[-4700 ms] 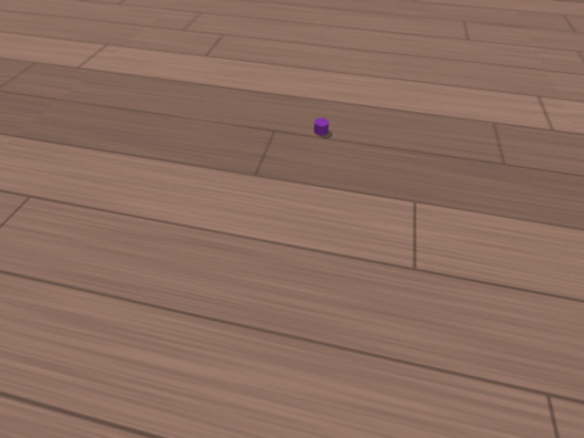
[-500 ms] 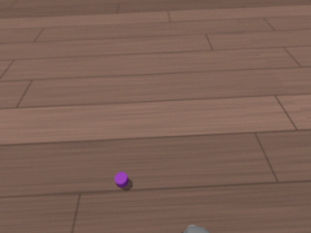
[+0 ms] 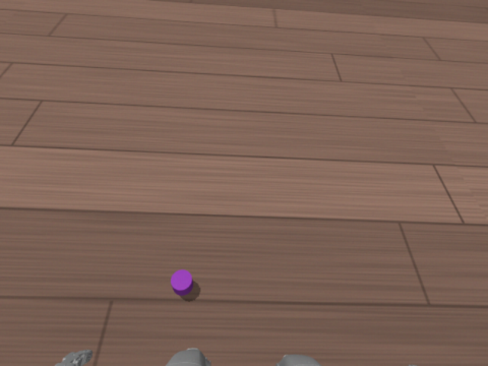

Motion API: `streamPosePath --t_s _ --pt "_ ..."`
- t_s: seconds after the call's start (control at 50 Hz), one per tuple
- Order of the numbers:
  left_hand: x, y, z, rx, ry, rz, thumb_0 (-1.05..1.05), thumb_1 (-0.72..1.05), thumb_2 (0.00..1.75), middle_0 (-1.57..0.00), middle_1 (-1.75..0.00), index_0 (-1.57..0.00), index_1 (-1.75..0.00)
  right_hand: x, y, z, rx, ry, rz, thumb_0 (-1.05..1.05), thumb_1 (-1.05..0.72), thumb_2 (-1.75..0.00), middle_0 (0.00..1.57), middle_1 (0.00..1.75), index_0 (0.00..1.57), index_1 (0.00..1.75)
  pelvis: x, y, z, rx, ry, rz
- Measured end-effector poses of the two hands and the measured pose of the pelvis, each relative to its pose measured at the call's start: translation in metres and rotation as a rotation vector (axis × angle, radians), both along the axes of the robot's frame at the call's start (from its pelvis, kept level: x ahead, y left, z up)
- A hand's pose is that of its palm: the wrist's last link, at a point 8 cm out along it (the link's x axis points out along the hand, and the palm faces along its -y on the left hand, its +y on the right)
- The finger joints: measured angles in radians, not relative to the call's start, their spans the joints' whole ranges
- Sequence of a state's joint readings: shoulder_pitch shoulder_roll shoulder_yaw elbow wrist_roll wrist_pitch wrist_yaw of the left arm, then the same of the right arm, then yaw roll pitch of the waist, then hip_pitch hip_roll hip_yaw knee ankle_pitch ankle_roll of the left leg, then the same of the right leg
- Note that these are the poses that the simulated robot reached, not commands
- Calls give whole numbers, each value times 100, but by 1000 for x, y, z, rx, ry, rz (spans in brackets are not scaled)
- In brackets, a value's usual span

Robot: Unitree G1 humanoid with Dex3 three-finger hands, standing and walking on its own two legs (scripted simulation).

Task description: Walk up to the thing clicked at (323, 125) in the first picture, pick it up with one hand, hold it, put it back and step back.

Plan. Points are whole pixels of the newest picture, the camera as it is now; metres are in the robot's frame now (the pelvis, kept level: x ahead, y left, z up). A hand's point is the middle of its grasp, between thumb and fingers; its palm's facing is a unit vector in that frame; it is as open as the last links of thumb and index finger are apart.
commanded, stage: walk up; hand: left
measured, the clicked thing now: (182, 282) +0.49 +0.21 -0.72
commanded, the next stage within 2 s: none
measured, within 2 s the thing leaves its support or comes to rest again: neither
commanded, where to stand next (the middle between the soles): +0.10 -0.02 m, yaw -1 degrees
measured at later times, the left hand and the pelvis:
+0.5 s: hand out of the picture +0.03 +0.26 -0.14, palm faces +0.01 -0.94 -0.34, open 7.4 cm; pelvis +0.00 -0.01 +0.02, yaw +1 degrees
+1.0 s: hand out of the picture +0.12 +0.24 -0.13, palm faces -0.02 -0.95 -0.32, open 7.4 cm; pelvis +0.03 -0.01 +0.03, yaw +1 degrees
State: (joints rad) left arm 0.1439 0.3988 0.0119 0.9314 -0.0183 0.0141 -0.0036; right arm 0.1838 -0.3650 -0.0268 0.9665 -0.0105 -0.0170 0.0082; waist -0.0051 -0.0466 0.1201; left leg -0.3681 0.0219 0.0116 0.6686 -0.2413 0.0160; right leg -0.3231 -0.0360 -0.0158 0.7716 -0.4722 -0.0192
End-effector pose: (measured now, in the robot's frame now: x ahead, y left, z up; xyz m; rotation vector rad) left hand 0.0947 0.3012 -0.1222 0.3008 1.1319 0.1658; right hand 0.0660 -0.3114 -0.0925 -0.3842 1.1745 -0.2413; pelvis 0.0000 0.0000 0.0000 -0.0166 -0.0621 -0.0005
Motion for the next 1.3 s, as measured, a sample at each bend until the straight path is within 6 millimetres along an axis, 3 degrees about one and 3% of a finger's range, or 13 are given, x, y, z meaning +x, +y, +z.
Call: streamPosePath --t_s 0.1,0.24,0.4,0.52,0.76,0.88,1.02,1.3 --pt "-20 5 -5 -3 54 20 0 90 89 -21 -30 -21 -30 16 4 5 -3 -23 22 0 -90 -90 21 30 21 30 -4 2 2 -15 17 -9" --pt "-59 6 6 11 137 55 0 90 89 -21 -30 -21 -30 36 19 5 55 -62 50 0 -90 -90 21 30 21 30 -7 1 12 -16 8 1" --pt "-79 3 20 28 173 92 1 90 89 -21 -30 -21 -30 45 22 0 107 -53 60 0 -90 -90 21 30 21 30 -3 -4 19 -11 14 11" --pt "-67 -2 23 26 172 89 1 90 89 -21 -30 -21 -30 37 15 -2 104 -7 31 0 -90 -90 21 30 21 30 6 -7 22 -6 16 14" --pt "-3 -17 24 0 83 42 0 90 89 -21 -30 -21 -30 27 2 3 74 38 -28 0 -90 -90 21 30 21 30 19 -11 26 2 18 11" --pt "17 -21 27 -1 56 21 0 90 89 -21 -30 -21 -30 28 0 4 72 35 -41 0 -90 -90 21 30 21 30 23 -12 27 4 23 10" --pt "23 -21 29 7 62 24 0 90 89 -21 -30 -21 -30 32 1 2 80 42 -38 0 -90 -90 21 30 21 30 28 -14 27 5 27 10" --pt "10 -19 27 12 99 52 0 90 89 -21 -30 -21 -30 45 3 1 87 34 -23 0 -90 -90 21 30 21 30 33 -15 28 7 23 9"
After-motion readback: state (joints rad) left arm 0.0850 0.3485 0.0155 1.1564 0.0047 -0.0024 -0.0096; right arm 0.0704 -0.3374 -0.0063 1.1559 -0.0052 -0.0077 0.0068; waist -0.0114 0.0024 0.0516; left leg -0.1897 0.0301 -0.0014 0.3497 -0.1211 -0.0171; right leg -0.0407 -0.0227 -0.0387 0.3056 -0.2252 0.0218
